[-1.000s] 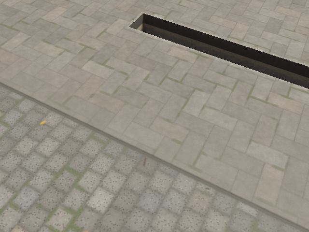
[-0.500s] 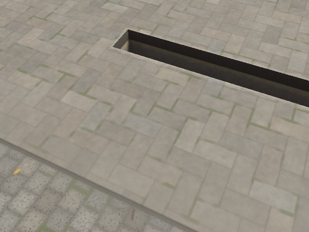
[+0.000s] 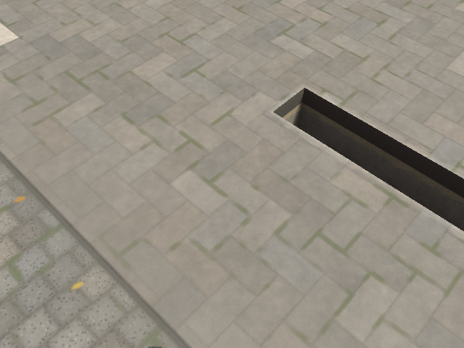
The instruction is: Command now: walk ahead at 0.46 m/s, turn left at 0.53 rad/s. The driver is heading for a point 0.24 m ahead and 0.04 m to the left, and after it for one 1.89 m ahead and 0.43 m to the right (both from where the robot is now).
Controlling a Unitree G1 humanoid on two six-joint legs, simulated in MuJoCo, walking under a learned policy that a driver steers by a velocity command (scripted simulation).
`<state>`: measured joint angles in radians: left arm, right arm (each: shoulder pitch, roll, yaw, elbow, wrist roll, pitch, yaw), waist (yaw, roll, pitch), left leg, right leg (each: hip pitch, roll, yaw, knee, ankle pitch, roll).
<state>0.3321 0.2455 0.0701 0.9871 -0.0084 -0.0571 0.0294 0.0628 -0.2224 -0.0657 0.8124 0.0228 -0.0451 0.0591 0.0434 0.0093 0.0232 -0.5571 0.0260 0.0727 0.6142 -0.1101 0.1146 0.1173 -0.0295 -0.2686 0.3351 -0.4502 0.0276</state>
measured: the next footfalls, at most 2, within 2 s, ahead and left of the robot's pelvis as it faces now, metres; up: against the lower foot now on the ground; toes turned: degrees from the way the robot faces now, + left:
left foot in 0.02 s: +0.17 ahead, +0.10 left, +0.00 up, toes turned +4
right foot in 0.54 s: +0.30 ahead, -0.11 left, +0.00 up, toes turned -9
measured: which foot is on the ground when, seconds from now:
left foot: up 0.00-0.00, down 0.02-0.54, up 0.56-0.96, down 0.98-1.00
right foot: down 0.00-0.02, up 0.04-0.52, down 0.54-0.98, up 1.00-1.00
